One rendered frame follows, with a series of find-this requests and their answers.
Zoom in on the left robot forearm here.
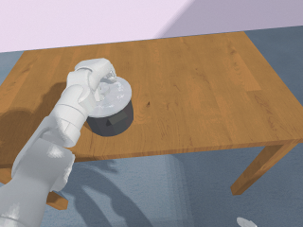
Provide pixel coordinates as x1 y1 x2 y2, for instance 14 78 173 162
11 65 100 178

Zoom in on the robot left upper arm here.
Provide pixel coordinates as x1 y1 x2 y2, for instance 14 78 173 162
0 138 76 227

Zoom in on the robot left hand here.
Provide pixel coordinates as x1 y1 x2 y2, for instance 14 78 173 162
74 58 117 102

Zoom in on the table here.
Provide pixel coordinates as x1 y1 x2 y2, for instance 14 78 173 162
0 31 303 210

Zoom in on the pot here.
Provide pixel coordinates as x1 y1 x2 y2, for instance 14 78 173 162
86 99 134 137

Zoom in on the knob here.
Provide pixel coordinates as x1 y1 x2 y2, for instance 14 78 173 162
99 82 111 96

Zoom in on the lid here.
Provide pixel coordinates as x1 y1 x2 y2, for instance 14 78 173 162
88 76 132 118

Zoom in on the robot right hand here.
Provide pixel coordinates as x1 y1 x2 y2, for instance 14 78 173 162
237 217 258 227

